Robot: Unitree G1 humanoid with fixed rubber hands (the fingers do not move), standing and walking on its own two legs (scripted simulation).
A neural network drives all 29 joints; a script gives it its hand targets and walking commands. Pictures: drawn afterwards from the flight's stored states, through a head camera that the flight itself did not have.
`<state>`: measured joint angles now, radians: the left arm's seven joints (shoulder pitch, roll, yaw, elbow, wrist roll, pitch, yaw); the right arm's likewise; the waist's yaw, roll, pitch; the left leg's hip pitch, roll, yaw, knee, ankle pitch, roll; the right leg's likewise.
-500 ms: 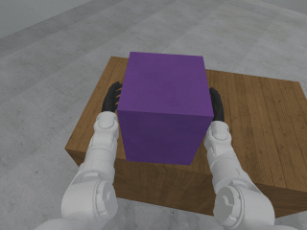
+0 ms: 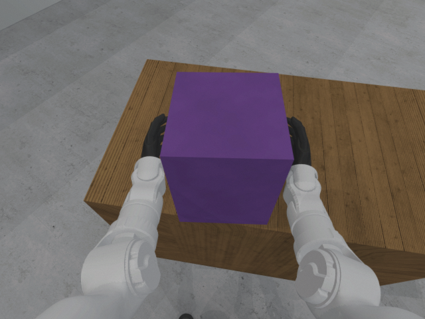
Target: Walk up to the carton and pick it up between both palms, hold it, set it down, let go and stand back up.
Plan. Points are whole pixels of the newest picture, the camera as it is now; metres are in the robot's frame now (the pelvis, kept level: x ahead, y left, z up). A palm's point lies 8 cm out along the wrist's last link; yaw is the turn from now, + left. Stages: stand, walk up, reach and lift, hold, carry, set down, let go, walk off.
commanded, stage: set down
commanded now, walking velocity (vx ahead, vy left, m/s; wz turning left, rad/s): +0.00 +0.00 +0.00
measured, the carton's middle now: (224, 153) +0.43 +0.02 +0.00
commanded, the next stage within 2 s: none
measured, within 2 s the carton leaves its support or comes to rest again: rests again in 0.24 s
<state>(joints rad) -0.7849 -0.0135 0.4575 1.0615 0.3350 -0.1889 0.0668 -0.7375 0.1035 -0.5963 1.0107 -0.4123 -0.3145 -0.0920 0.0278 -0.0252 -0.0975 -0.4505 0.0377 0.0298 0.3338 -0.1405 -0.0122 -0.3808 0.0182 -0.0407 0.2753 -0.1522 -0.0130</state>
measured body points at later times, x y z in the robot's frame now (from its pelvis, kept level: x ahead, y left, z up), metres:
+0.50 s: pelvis +0.00 +0.00 +0.00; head +0.09 +0.01 +0.44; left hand +0.42 +0.16 +0.02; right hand +0.42 -0.13 +0.03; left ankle +0.00 +0.12 -0.75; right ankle -0.03 -0.11 -0.75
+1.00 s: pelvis +0.00 +0.00 +0.00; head +0.09 +0.02 +0.44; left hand +0.42 +0.16 +0.02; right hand +0.42 -0.13 +0.02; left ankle +0.00 +0.12 -0.75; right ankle -0.03 -0.11 -0.75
